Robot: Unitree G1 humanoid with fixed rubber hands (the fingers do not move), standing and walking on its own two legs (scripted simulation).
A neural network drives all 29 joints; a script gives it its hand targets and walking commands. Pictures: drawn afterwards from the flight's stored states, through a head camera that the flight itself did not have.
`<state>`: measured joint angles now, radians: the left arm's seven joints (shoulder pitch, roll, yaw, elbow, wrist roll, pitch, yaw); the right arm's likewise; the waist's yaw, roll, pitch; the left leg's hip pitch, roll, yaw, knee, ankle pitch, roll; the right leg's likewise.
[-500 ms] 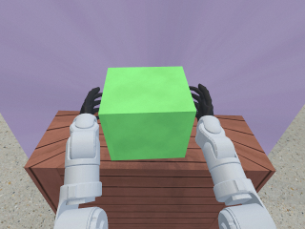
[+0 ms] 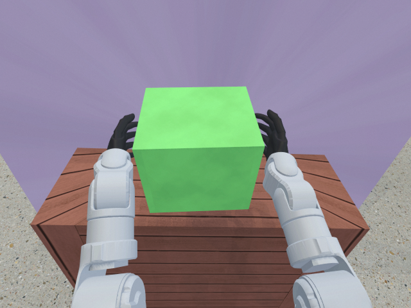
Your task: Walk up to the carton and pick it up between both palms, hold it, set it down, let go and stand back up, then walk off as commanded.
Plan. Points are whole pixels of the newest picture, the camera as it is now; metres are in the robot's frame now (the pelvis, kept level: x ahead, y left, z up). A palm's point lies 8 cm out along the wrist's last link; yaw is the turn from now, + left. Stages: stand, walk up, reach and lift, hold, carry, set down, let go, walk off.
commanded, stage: hold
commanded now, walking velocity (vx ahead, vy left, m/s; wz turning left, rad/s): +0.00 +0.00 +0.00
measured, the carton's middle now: (198, 149) +0.40 +0.00 +0.15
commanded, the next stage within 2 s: none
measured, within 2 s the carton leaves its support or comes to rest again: neither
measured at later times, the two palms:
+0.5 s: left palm (116, 156) +0.35 +0.16 +0.18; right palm (274, 151) +0.35 -0.14 +0.19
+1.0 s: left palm (118, 153) +0.35 +0.15 +0.18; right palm (276, 151) +0.35 -0.14 +0.19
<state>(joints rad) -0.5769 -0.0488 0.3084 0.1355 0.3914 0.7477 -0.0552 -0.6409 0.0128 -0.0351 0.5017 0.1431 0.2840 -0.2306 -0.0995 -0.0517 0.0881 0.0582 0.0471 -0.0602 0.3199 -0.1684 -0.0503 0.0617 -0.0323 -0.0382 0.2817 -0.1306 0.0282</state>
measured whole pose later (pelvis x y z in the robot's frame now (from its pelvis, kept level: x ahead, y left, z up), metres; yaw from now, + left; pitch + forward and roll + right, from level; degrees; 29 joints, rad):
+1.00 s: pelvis -0.01 +0.00 +0.00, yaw +0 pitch -11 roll -1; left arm -0.60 -0.04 0.30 0.17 0.37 0.72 -0.03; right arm -0.66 0.01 -0.06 0.52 0.12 0.25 -0.22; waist -0.09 -0.06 0.09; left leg 0.03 0.04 -0.06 0.32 -0.15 -0.05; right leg 0.03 -0.04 -0.04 0.28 -0.11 0.03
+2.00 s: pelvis +0.00 +0.00 +0.00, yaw +0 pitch -12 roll -1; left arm -0.56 -0.05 0.31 0.14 0.36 0.74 -0.04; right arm -0.63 0.02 -0.03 0.50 0.14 0.27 -0.24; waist -0.09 -0.07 0.09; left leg 0.05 0.05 -0.06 0.32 -0.17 -0.05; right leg 0.05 -0.03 -0.04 0.29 -0.13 0.02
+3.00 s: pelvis -0.01 +0.00 +0.00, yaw +0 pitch -12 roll +0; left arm -0.60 -0.05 0.32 0.19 0.39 0.72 -0.04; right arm -0.66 0.01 -0.06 0.56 0.12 0.24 -0.22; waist -0.09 -0.05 0.10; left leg 0.05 0.04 -0.06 0.32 -0.15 -0.05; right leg 0.05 -0.04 -0.04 0.28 -0.12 0.03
